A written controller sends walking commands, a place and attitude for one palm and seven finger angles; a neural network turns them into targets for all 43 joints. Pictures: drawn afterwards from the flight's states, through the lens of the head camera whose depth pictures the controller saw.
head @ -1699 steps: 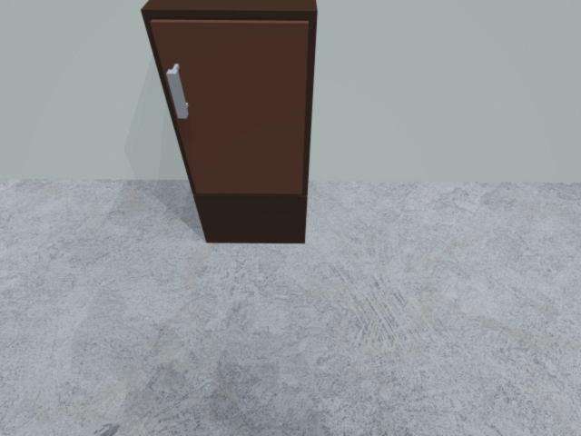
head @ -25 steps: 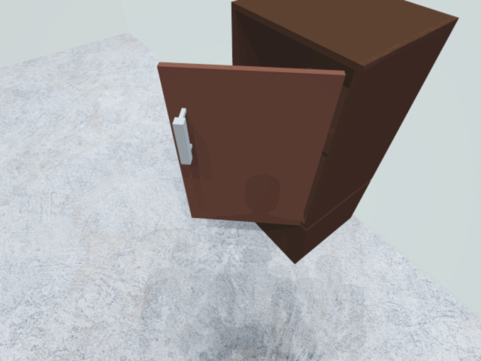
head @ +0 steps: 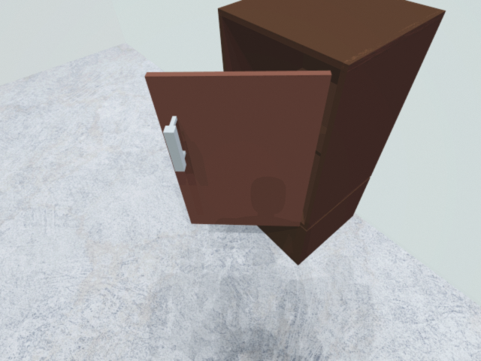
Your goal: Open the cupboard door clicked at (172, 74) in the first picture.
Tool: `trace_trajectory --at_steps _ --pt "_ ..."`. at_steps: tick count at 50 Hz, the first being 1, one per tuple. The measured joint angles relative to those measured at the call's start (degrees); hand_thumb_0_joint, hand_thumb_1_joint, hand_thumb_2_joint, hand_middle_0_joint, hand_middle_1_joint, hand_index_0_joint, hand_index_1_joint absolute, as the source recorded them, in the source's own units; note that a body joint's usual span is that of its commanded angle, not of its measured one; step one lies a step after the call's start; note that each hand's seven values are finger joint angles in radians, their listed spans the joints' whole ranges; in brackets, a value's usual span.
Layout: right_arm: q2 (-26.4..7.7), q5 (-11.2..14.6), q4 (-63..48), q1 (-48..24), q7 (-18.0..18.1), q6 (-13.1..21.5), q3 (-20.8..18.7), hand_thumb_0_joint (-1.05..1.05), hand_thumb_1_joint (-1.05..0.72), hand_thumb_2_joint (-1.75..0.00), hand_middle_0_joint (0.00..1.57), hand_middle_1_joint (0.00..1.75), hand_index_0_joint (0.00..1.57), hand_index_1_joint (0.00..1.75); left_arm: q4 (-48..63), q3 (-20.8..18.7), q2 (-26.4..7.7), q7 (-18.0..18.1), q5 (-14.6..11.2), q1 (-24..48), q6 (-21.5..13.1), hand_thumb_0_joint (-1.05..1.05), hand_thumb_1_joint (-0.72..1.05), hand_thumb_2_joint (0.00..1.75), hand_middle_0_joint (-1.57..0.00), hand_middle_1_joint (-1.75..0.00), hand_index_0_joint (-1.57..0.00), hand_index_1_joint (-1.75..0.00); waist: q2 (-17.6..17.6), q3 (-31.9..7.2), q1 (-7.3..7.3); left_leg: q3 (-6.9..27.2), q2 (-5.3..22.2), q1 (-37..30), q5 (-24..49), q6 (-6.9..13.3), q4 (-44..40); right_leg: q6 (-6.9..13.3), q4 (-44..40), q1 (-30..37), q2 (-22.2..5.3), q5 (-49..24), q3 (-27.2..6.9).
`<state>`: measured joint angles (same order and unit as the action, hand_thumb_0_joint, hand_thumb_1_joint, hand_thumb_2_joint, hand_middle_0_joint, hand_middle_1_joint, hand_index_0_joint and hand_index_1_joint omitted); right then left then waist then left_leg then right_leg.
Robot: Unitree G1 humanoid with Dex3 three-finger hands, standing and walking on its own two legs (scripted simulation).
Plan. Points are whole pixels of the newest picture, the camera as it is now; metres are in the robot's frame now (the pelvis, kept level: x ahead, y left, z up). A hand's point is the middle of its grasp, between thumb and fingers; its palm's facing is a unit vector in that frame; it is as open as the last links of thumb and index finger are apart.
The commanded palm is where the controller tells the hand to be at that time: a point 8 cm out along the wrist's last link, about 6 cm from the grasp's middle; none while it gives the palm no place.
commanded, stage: look again from close up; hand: left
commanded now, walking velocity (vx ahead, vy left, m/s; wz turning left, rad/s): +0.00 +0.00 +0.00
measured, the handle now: (177, 143) +0.60 +0.20 -0.02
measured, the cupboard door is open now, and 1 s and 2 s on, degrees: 47 47 47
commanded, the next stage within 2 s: shuffle to correct the standing spot in 0.46 s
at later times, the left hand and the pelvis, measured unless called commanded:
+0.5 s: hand out of the picture +0.02 +0.14 -0.17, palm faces +0.02 -0.97 -0.22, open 7.3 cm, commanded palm none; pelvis +0.01 -0.04 +0.00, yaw +1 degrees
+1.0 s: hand out of the picture +0.03 +0.16 -0.18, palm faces +0.07 -0.98 -0.17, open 7.4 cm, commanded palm none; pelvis +0.05 -0.01 +0.00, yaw +2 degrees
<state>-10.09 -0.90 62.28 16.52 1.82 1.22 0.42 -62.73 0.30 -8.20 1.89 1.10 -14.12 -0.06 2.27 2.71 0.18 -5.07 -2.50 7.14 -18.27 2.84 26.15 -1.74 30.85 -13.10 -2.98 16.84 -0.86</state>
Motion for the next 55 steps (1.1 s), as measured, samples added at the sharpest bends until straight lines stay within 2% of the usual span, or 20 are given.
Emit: trace_trajectory --at_steps 17,32,39,41,43,46,48,49,51,55 --pt "0.5 0.2 1.7 -1.1 0.2 -0.1 -0.5 0.00 -0.91 -0.90 0.20 0.30 0.19 0.30 -0.9 -0.1 -0.5 -0.1 -0.1 -0.2 -0.8 0.01 0.92 0.90 -0.20 -0.30 -0.20 -0.30 -0.9 -0.1 0.04 1.4 2.7 -0.3 0.0 -2.7 -0.4 2.6 -1.1 0.8 2.6 0.0 1.7" --pt "0.7 0.0 1.9 -1.2 0.1 -0.4 -0.4 0.00 -0.91 -0.90 0.20 0.30 0.19 0.30 -0.5 -0.3 -0.9 -0.3 0.0 -0.2 -1.0 0.01 0.92 0.90 -0.20 -0.30 -0.20 -0.30 -1.3 -0.3 -0.31 2.5 4.0 0.0 0.2 -4.0 -0.4 3.9 -2.1 1.3 3.8 -0.2 3.0" --pt "0.5 -0.3 1.4 1.3 -0.8 -1.5 -0.9 0.00 -0.91 -0.90 0.20 0.30 0.19 0.30 1.1 -1.6 0.1 -0.8 0.5 -2.8 -1.2 0.00 0.91 0.90 -0.20 -0.30 -0.20 -0.30 -0.9 -0.8 -0.99 2.7 4.5 5.3 -5.8 -2.3 9.7 4.0 -1.7 2.0 4.1 1.4 4.8" --pt "0.6 -0.3 1.0 1.8 -0.9 -1.3 -1.0 0.00 -0.91 -0.90 0.20 0.30 0.19 0.30 1.3 -2.0 0.2 -0.9 0.6 -4.0 -1.2 0.00 0.91 0.90 -0.20 -0.30 -0.20 -0.30 -1.7 -0.7 -1.30 2.0 4.0 6.0 -5.3 -2.2 8.7 3.5 -1.5 2.4 3.6 1.9 4.8" --pt "0.9 -0.3 0.6 2.2 -0.9 -0.6 -1.1 0.00 -0.91 -0.90 0.20 0.30 0.19 0.30 1.0 -2.3 -0.1 -0.9 0.6 -5.1 -0.8 0.00 0.91 0.90 -0.20 -0.30 -0.20 -0.30 -3.0 -0.4 -1.57 0.9 3.1 4.9 -1.4 -1.5 6.0 2.9 0.6 2.1 2.6 3.5 4.1" --pt "1.5 -0.8 -0.5 3.3 -0.5 0.6 -1.0 0.00 -0.91 -0.90 0.20 0.30 0.19 0.30 -0.1 -2.5 -0.2 -0.9 0.8 -5.9 0.7 0.00 0.91 0.90 -0.20 -0.30 -0.20 -0.30 -4.2 -0.8 -1.33 -0.9 2.0 3.7 -2.6 -0.1 5.4 4.1 11.7 -2.1 1.7 11.2 3.3" --pt "2.2 -0.8 -0.9 4.0 0.1 1.2 -0.8 0.00 -0.91 -0.90 0.20 0.30 0.19 0.30 -0.6 -2.4 -0.3 -0.8 0.7 -5.0 1.0 0.01 0.91 0.90 -0.20 -0.30 -0.20 -0.30 -4.0 -0.5 -0.43 -0.9 1.7 2.5 -2.4 0.4 3.5 4.1 20.1 -6.2 1.5 12.6 3.6" --pt "2.6 -0.8 -0.8 4.3 0.3 1.4 -0.5 0.00 -0.91 -0.90 0.20 0.30 0.19 0.30 -0.5 -2.3 -0.4 -0.7 0.6 -4.2 0.9 0.01 0.91 0.90 -0.20 -0.30 -0.20 -0.30 -4.0 -0.2 -0.13 -0.8 1.5 1.8 -1.9 0.3 2.2 3.8 21.7 -7.6 1.2 12.1 3.8" --pt "3.6 -0.6 -0.1 4.5 0.7 1.4 0.0 0.00 -0.91 -0.90 0.20 0.30 0.19 0.30 0.1 -2.2 -0.4 -0.5 0.3 -2.2 0.8 0.01 0.91 0.90 -0.20 -0.30 -0.20 -0.30 -3.9 0.6 0.11 -0.4 1.2 0.4 -0.8 0.3 -0.2 3.0 20.1 -8.8 0.7 9.6 3.9" --pt "5.2 -0.3 1.1 3.8 1.0 0.5 0.2 0.00 -0.91 -0.90 0.20 0.30 0.19 0.30 1.6 -2.4 -1.3 0.2 0.1 1.6 0.9 0.02 0.94 0.90 -0.20 -0.30 -0.20 -0.30 -3.2 2.4 0.28 0.2 1.2 -1.3 -0.5 -0.2 -2.0 2.3 10.5 -8.1 0.0 4.5 4.2"
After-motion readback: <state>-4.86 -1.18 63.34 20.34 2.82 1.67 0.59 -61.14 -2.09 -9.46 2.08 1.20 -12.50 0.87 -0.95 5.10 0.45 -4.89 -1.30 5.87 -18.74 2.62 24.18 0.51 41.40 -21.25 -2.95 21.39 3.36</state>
